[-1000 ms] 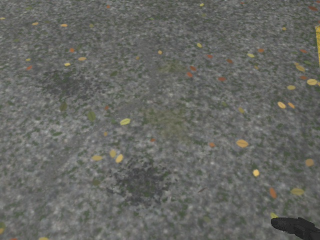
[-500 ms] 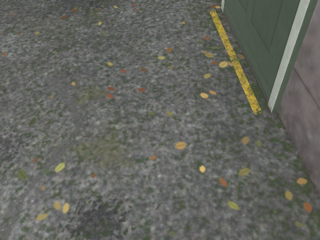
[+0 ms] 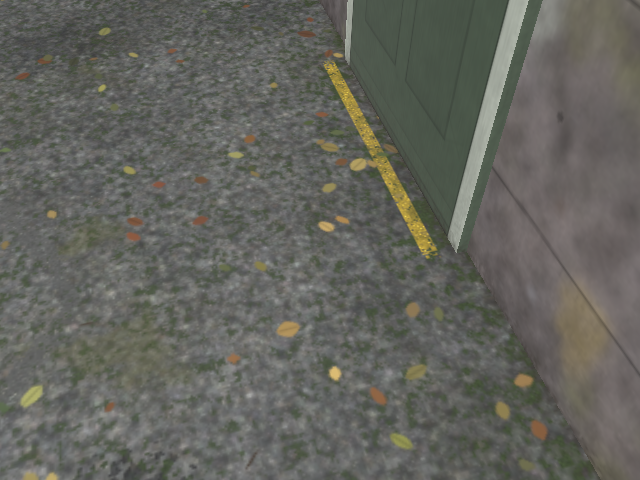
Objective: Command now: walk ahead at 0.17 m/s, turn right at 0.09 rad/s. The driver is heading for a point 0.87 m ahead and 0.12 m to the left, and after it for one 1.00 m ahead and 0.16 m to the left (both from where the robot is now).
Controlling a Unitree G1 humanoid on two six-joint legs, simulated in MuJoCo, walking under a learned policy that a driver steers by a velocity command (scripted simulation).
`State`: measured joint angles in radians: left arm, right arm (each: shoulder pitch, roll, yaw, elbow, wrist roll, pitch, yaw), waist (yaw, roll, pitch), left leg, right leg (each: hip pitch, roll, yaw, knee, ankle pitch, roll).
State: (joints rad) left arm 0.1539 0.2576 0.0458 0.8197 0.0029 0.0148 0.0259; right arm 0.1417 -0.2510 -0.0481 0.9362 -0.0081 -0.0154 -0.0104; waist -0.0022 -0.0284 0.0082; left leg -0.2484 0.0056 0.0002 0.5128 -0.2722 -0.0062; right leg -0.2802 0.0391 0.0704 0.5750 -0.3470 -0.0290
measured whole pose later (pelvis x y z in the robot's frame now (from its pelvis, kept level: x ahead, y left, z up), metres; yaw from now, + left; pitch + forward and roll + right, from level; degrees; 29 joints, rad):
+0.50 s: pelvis +0.16 +0.02 +0.00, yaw +0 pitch +2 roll +0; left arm 0.45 0.26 0.06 0.93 -0.01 -0.06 0.01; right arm -0.04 -0.28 -0.04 0.83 0.02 -0.08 0.05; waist 0.11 0.03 0.02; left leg -0.57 0.05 0.02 0.56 -0.05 0.02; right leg 0.09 -0.01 0.00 0.22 -0.35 0.01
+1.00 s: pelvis +0.43 +0.07 +0.01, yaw +0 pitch +2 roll +2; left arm 0.08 0.28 0.04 0.78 -0.02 -0.08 -0.02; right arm 0.31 -0.28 -0.05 0.96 0.01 -0.08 0.01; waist -0.08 -0.04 0.01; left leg 0.02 -0.08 0.05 0.21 -0.26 0.06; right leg -0.61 -0.11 0.01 0.57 0.03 0.00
